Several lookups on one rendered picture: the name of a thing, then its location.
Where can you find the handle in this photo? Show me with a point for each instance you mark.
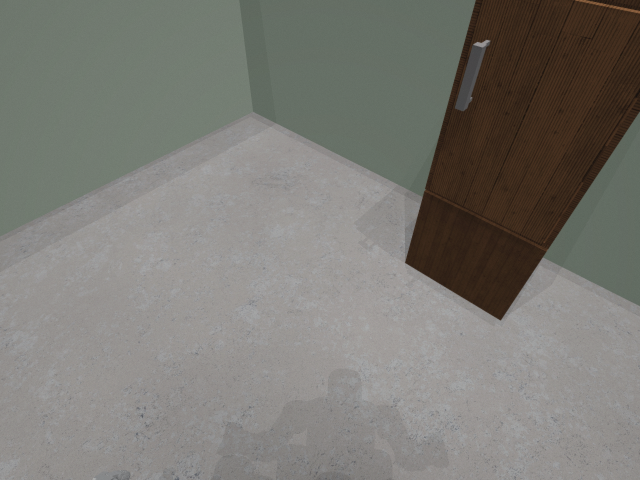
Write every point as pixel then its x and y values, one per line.
pixel 470 76

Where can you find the cupboard door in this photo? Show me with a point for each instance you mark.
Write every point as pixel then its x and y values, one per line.
pixel 554 83

